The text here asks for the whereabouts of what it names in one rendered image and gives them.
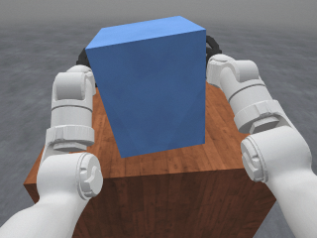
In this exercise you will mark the pedestal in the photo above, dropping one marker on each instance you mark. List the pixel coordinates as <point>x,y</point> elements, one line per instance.
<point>200,191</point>

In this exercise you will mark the robot left forearm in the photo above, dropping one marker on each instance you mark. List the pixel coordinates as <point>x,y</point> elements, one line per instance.
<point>72,106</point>

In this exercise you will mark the right robot upper arm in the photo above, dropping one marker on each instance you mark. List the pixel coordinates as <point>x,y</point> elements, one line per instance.
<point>279,158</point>

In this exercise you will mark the carton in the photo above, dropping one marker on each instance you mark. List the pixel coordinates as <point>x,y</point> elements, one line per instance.
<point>151,77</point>

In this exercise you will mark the left robot upper arm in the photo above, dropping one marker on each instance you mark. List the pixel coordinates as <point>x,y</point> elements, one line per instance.
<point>65,183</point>

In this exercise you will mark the robot right forearm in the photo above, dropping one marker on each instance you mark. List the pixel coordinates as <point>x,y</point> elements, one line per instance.
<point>254,109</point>

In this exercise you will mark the robot right hand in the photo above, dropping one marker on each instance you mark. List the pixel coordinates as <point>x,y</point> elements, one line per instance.
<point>211,52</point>

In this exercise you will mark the robot left hand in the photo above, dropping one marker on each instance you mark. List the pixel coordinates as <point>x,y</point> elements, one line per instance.
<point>83,60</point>

